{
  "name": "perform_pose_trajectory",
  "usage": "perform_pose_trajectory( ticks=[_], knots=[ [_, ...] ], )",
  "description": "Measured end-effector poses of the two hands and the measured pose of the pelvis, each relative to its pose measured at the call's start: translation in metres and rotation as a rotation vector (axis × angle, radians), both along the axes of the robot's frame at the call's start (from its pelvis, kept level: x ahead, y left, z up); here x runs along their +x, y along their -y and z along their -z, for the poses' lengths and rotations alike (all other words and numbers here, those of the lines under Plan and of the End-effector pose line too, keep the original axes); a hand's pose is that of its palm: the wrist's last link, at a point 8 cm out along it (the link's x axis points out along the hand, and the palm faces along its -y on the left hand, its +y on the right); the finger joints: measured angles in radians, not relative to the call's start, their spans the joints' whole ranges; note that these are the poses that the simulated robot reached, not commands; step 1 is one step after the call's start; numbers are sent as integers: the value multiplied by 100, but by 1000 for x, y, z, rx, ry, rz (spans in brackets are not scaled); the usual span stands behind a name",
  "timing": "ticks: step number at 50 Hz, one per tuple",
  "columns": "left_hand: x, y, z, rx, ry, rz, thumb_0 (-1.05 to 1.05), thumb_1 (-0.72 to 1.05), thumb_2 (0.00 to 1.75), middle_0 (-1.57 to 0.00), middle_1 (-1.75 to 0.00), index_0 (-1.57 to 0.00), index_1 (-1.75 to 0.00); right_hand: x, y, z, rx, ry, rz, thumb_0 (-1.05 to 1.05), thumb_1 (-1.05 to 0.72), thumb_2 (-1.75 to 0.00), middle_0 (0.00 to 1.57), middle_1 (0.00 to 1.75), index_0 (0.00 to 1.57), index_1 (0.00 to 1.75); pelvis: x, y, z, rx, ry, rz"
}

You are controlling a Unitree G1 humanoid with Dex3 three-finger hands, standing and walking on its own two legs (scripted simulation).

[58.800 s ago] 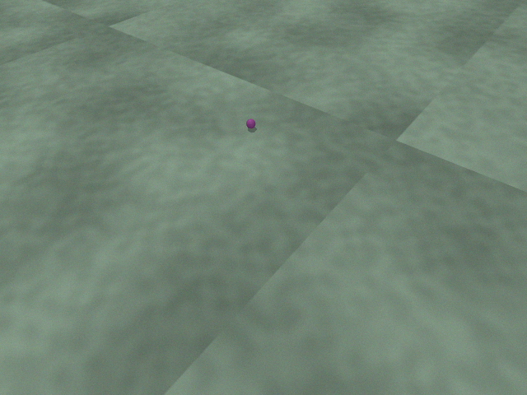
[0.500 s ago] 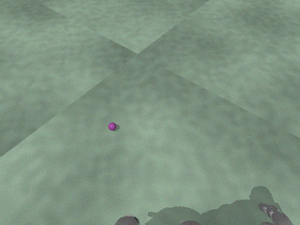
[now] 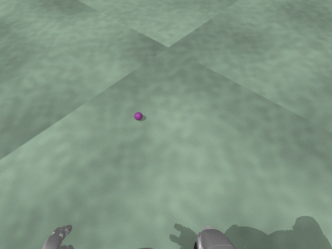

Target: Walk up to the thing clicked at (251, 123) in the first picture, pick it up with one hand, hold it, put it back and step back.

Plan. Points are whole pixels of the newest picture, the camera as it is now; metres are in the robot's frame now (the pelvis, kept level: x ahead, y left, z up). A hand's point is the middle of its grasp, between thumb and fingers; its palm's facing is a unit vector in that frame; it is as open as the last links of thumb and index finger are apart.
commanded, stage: step back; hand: left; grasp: from above
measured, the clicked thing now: (138, 116) +1.05 +0.25 -0.72
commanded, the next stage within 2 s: stand in 1.32 s
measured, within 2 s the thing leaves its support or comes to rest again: neither
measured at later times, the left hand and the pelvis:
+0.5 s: hand out of the picture -0.06 +0.27 -0.13, palm faces +0.00 -0.92 -0.40, open 7.4 cm; pelvis -0.11 +0.00 +0.01, yaw +0 degrees
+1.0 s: hand out of the picture +0.02 +0.25 -0.13, palm faces -0.01 -0.92 -0.38, open 7.4 cm; pelvis -0.07 -0.01 +0.01, yaw -1 degrees
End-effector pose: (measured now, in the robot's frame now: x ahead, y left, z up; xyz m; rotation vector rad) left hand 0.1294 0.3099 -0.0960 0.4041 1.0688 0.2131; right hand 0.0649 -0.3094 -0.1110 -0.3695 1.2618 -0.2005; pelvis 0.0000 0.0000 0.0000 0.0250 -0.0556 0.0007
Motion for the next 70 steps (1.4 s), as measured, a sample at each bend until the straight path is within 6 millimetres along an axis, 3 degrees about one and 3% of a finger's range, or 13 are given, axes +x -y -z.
perform_pose_trajectory(
  ticks=[7, 12, 16, 20, 25, 32, 39, 42, 48, 57, 65, 70],
  knots=[
    [-65, 6, -1, -27, -47, -13, 1, 90, 90, -20, -30, -21, -30, -30, 3, -17, -12, 81, -6, 1, -90, -90, 21, 30, 20, 30, -46, 4, -9, -33, -15, 30],
    [-121, 15, 4, -9, -106, 6, 1, 90, 90, -20, -30, -21, -30, -47, 17, -10, 0, 162, 6, 1, -90, -90, 21, 30, 20, 30, -79, 13, -2, -45, -10, 74],
    [-163, 21, -2, -14, -140, -15, 1, 90, 90, -20, -30, -21, -30, -74, 18, -10, 21, 137, 31, 1, -91, -90, 21, 30, 20, 30, -95, 16, -9, -31, -2, 81],
    [-186, 16, -8, -14, -134, -48, 1, 90, 90, -20, -30, -21, -30, -103, 17, -7, 31, 79, 29, 1, -91, -90, 21, 30, 20, 30, -104, 13, -13, -21, -2, 54],
    [-198, -3, -7, -18, -116, -77, 1, 90, 90, -20, -30, -21, -30, -127, 8, -4, 22, 1, 9, 1, -91, -90, 21, 30, 20, 30, -110, 2, -11, -22, -8, 3],
    [-189, -19, 0, -27, -156, -53, 1, 90, 90, -20, -30, -21, -30, -138, -10, -15, 20, 41, 32, 1, -91, -90, 21, 30, 20, 30, -110, -6, -14, -7, -11, 22],
    [-154, -5, -3, -18, -109, -8, 1, 90, 90, -20, -30, -21, -30, -132, 7, -12, 17, 47, 62, 1, -90, -90, 21, 30, 20, 30, -98, 7, -11, -14, -15, 35],
    [-141, 7, -5, -14, -68, -11, 1, 90, 90, -20, -30, -21, -30, -121, 16, -4, 14, 34, 65, 1, -90, -90, 21, 30, 20, 30, -91, 13, -8, -40, -9, 26],
    [-127, 18, -9, -36, -38, -29, 1, 90, 90, -20, -30, -21, -30, -87, 15, -4, 21, 45, 25, 1, -91, -90, 21, 30, 20, 30, -76, 12, -12, -18, -10, 15],
    [-105, 7, 6, -66, -78, -44, 1, 90, 90, -20, -30, -21, -30, -46, -9, -8, 25, 80, 9, 1, -91, -90, 20, 30, 20, 30, -57, -1, -10, -19, -12, 23],
    [-92, 5, 3, -74, -87, -40, 1, 90, 90, -20, -30, -21, -30, -11, -24, -17, 50, 120, -2, 1, -91, -90, 21, 30, 20, 30, -46, -4, -18, -32, -22, 29],
    [-87, 3, -2, -77, -94, -40, 1, 90, 90, -20, -30, -21, -30, 1, -29, -23, 59, 148, -3, 1, -91, -90, 21, 30, 20, 30, -44, -8, -23, -30, -16, 29]
  ],
)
